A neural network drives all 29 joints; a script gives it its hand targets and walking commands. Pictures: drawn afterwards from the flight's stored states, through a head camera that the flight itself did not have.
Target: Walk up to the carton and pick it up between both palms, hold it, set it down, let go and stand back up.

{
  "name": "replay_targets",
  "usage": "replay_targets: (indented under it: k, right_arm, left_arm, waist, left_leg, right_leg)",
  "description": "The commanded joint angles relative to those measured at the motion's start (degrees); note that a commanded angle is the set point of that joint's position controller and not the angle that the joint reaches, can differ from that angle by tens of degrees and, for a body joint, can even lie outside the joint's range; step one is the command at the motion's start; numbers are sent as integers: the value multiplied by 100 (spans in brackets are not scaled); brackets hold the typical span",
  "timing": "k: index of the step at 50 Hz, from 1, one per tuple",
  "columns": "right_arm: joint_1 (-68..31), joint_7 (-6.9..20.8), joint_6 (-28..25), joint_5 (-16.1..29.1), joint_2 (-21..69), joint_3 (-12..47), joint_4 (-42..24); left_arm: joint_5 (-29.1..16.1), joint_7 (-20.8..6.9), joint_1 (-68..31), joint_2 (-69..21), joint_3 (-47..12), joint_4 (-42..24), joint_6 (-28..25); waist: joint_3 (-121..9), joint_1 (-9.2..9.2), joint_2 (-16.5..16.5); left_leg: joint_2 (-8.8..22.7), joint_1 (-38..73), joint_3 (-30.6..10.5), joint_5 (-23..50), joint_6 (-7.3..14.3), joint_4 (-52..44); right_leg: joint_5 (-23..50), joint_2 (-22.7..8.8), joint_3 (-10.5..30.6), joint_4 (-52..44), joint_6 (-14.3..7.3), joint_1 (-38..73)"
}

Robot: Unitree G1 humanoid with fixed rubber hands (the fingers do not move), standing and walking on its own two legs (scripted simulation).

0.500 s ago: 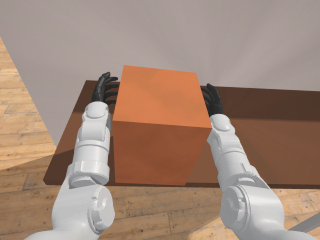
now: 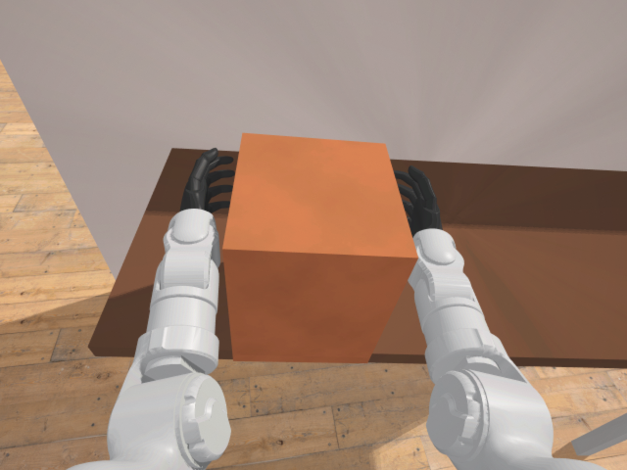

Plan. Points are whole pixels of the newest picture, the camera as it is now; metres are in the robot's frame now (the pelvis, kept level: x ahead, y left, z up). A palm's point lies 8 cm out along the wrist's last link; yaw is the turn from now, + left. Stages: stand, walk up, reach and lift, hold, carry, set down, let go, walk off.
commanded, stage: set down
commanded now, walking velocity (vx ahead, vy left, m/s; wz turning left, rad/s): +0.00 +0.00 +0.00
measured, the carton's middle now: (308, 254) +0.40 +0.03 +0.05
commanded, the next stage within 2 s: none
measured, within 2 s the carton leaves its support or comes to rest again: neither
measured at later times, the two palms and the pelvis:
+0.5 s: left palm (194, 216) +0.39 +0.17 +0.13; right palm (419, 228) +0.40 -0.12 +0.12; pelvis +0.00 +0.00 +0.00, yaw +0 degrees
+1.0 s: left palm (194, 217) +0.39 +0.17 +0.12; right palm (419, 229) +0.40 -0.12 +0.12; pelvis +0.00 +0.00 +0.00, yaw +0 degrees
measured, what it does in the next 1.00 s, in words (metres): stands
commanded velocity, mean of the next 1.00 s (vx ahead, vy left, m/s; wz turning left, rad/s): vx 0.00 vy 0.00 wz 0.00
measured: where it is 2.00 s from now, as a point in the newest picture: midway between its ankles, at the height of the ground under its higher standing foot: outside the picture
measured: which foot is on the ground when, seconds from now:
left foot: down 0.00-1.00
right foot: down 0.00-1.00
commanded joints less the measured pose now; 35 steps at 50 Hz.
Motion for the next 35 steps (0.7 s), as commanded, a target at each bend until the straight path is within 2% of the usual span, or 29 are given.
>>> replay_targets:
  k: [1, 5, 6, 8, 10, 12, 13, 15, 19, 22, 24, 27, 29, 31, 35]
  right_arm:
    - [-3156, 661, -415, -27, 2319, 1309, -553]
    - [-2902, 670, -414, -144, 2271, 1140, -414]
    - [-2863, 680, -382, -138, 2281, 1144, -409]
    - [-2852, 692, -426, -223, 2245, 1061, -466]
    - [-2770, 715, -435, -223, 2275, 1120, -483]
    - [-2668, 735, -428, -285, 2228, 1067, -456]
    - [-2656, 744, -464, -279, 2246, 1039, -437]
    - [-2541, 747, -467, -314, 2227, 1021, -305]
    - [-2473, 762, -433, -380, 2262, 948, -352]
    - [-2319, 773, -429, -437, 2175, 850, -307]
    - [-2230, 780, -439, -391, 2238, 961, -381]
    - [-2242, 777, -437, -456, 2250, 921, -424]
    - [-2121, 759, -420, -489, 2257, 956, -396]
    - [-2034, 748, -412, -491, 2243, 940, -409]
    - [-1993, 775, -432, -541, 2200, 812, -362]
  left_arm:
    - [-130, -546, -2338, -2615, -1541, 54, 1]
    - [-69, -575, -2212, -2625, -1524, 148, -26]
    - [-41, -587, -2132, -2629, -1425, 197, -12]
    - [-92, -589, -2183, -2684, -1536, 101, -13]
    - [-18, -591, -1998, -2638, -1403, 169, -18]
    - [7, -587, -1954, -2641, -1411, 105, -44]
    - [-54, -584, -2089, -2688, -1541, -4, -85]
    - [-7, -568, -1979, -2694, -1485, 83, -121]
    - [37, -581, -1947, -2620, -1396, 82, -123]
    - [81, -600, -1834, -2633, -1385, 130, -86]
    - [106, -636, -1653, -2584, -1333, 165, -97]
    - [84, -665, -1787, -2615, -1348, 62, -138]
    - [179, -673, -1626, -2487, -1175, 177, -149]
    - [214, -683, -1606, -2467, -1119, 109, -172]
    - [210, -664, -1636, -2537, -1181, 96, -180]
  waist:
    - [-1949, -41, 209]
    - [-1712, -129, 323]
    - [-1607, -62, 317]
    - [-1633, -203, 376]
    - [-1624, -80, 253]
    - [-1544, -98, 251]
    - [-1728, -157, 309]
    - [-1552, -149, 416]
    - [-1480, -155, 328]
    - [-1307, -250, 303]
    - [-1279, -132, 319]
    - [-1239, -215, 304]
    - [-1101, -151, 187]
    - [-1092, -131, 212]
    - [-996, -192, 372]
  left_leg:
    - [-105, 1042, 477, 1671, -75, 149]
    - [-120, 1060, 495, 1486, -83, 90]
    - [-126, 1074, 485, 1460, -61, 67]
    - [-83, 1190, 484, 1591, -138, 115]
    - [-70, 1238, 458, 1638, -104, 119]
    - [-60, 1274, 467, 1714, -129, 122]
    - [-52, 1367, 463, 1846, -153, 155]
    - [-75, 1378, 478, 1818, -159, 189]
    - [-69, 1286, 501, 1577, -121, 119]
    - [-47, 1379, 461, 1725, -145, 125]
    - [-74, 1302, 481, 1684, -84, 116]
    - [-79, 1201, 463, 1589, -83, 81]
    - [-111, 1167, 476, 1482, -19, 50]
    - [-96, 1072, 503, 1497, -16, 18]
    - [-85, 1288, 514, 1586, -85, 85]
  right_leg:
    - [1594, 76, -401, 42, 386, 319]
    - [1361, 26, -385, -32, 361, 167]
    - [1278, 25, -394, -59, 368, 142]
    - [1187, 53, -434, -63, 367, 6]
    - [1106, 61, -442, -82, 360, 14]
    - [1050, 82, -466, -98, 333, -43]
    - [1059, 112, -481, -87, 304, -109]
    - [1014, 101, -454, -110, 302, -108]
    - [900, 83, -483, -122, 325, -96]
    - [923, 97, -502, -124, 322, -129]
    - [953, 47, -433, -144, 338, -82]
    - [975, 53, -456, -94, 355, -72]
    - [962, 30, -424, -112, 392, 15]
    - [1005, 38, -406, -87, 399, 168]
    - [715, 78, -492, -125, 370, -228]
